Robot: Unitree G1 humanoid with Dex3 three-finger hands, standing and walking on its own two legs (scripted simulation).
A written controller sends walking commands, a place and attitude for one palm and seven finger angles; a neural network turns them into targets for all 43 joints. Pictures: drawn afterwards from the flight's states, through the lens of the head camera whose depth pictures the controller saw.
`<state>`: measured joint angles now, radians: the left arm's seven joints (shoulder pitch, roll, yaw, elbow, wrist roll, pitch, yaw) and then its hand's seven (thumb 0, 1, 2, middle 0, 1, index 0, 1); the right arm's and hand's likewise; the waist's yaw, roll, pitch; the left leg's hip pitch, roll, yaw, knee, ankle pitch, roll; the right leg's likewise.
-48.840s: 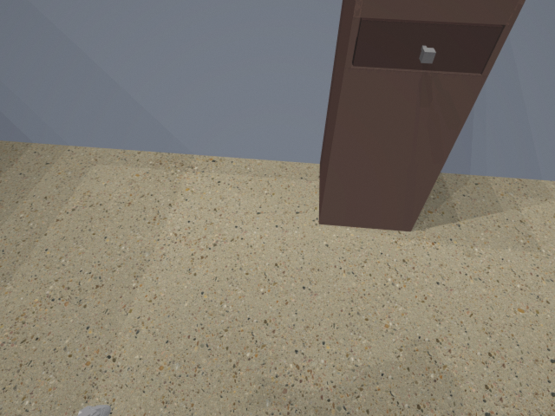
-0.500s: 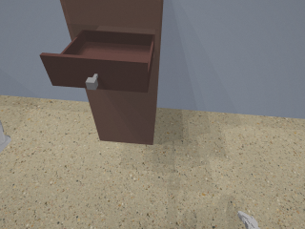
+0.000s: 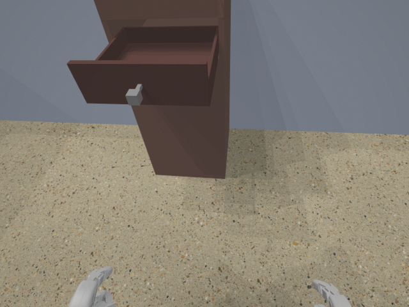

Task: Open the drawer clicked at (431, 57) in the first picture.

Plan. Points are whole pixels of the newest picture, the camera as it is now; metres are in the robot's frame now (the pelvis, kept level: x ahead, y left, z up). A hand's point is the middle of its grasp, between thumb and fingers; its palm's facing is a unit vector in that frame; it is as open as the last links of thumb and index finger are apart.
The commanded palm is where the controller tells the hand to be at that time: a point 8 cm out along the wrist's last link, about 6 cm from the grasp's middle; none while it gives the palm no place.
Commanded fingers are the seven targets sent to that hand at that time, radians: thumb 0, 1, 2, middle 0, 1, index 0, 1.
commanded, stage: let the arm hang, fingers relaxed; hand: left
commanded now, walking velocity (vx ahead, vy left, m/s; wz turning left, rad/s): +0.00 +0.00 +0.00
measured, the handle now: (136, 93) +0.63 +0.20 +0.09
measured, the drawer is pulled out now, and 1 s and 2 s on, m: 0.30 0.30 0.30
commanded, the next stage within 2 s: look to check the result in 0.88 s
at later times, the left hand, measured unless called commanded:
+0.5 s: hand out of the picture -0.04 +0.20 -0.15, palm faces +0.03 -0.96 -0.26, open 7.4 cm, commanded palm none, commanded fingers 0.00 0.90 0.90 -0.20 -0.30 -0.20 -0.30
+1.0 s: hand out of the picture +0.03 +0.17 -0.15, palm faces +0.00 -0.97 -0.22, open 7.4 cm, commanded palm none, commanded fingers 0.00 0.90 0.90 -0.20 -0.30 -0.20 -0.30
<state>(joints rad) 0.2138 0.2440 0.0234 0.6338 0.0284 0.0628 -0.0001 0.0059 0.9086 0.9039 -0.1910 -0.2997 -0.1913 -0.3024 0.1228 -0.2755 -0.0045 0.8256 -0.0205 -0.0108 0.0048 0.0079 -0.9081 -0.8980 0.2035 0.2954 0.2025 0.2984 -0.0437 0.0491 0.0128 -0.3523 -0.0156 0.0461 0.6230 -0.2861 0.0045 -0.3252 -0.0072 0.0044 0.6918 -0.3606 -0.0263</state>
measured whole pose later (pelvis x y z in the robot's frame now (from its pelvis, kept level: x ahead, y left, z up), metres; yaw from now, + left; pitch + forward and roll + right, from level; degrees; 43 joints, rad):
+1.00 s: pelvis +0.01 -0.01 +0.02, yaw +0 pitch -2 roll +0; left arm 0.23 0.16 0.01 1.13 0.00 0.00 0.03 0.00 0.91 0.90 -0.20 -0.30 -0.20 -0.30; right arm 0.29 -0.15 -0.02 1.12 -0.02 0.01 -0.03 0.00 -0.91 -0.90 0.20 0.29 0.20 0.30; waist -0.02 0.02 0.06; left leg -0.21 0.02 0.02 0.41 -0.17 -0.01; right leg -0.16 0.04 -0.01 0.41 -0.23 -0.04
